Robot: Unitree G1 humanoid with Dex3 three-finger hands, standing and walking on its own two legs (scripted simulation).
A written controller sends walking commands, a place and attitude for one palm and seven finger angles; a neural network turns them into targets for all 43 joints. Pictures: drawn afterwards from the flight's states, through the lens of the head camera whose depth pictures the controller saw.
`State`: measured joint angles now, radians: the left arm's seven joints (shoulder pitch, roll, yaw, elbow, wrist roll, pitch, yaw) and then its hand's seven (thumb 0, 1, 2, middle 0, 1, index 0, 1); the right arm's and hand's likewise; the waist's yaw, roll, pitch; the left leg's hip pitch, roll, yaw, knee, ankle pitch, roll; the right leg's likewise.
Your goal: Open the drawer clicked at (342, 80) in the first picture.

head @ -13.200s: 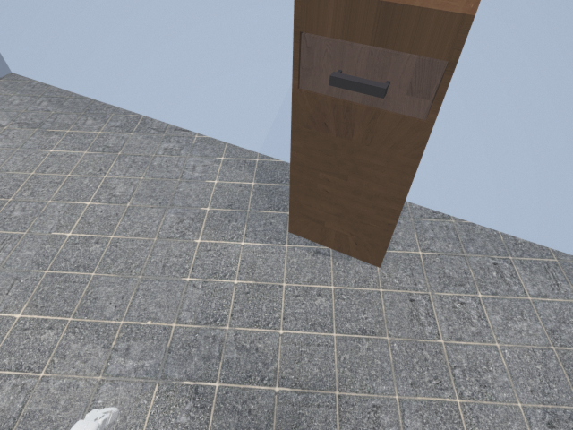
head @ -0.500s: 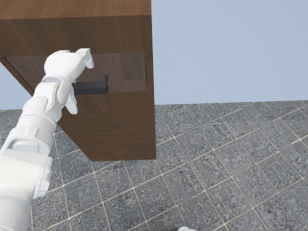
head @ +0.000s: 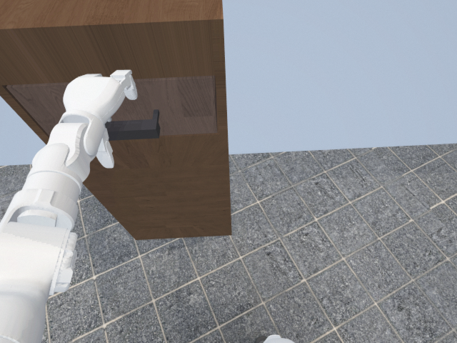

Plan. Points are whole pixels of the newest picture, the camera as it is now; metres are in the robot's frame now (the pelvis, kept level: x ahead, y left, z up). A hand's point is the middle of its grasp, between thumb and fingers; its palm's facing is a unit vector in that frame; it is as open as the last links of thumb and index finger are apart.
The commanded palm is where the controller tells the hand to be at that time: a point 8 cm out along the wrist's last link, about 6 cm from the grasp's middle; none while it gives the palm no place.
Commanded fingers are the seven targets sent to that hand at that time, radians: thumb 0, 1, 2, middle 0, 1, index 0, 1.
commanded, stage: move the hooked fingers above the handle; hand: left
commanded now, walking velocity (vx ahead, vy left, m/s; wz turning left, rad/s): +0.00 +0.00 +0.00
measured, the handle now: (121, 122) +0.54 +0.20 +0.04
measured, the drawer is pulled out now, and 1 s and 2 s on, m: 0.00 0.00 0.00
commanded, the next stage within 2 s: none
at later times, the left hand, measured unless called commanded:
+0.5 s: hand (100, 115) +0.50 +0.21 +0.10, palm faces -0.01 +0.00 -1.00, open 13.5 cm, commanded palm +0.48 +0.24 +0.17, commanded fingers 0.00 -0.50 0.30 -0.30 -1.20 -0.30 -1.20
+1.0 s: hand (101, 119) +0.49 +0.20 +0.10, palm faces -0.02 -0.04 -1.00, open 13.8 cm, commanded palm +0.48 +0.22 +0.16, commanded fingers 0.00 -0.50 0.30 -0.30 -1.20 -0.30 -1.20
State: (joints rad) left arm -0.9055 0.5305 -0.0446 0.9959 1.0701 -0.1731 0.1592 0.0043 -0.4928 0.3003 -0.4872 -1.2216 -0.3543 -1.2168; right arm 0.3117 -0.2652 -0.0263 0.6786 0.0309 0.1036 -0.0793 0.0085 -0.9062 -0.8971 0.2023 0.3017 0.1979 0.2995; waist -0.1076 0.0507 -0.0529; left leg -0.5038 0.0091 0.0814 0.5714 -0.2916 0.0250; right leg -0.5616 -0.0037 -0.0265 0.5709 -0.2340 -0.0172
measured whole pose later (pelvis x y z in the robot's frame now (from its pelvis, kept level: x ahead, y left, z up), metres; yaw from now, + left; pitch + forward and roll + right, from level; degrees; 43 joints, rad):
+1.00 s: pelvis +0.02 +0.00 +0.00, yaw +1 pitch +12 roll +0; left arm -0.84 0.49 -0.10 0.86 1.02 -0.17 0.11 0.00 -0.49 0.30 -0.33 -1.20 -0.32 -1.20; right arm 0.30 -0.28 -0.06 0.68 0.01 0.13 -0.04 0.01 -0.91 -0.90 0.20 0.30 0.20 0.30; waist -0.05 0.04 -0.08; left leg -0.46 0.00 0.06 0.57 -0.32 0.03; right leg -0.51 -0.01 -0.05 0.57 -0.27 -0.01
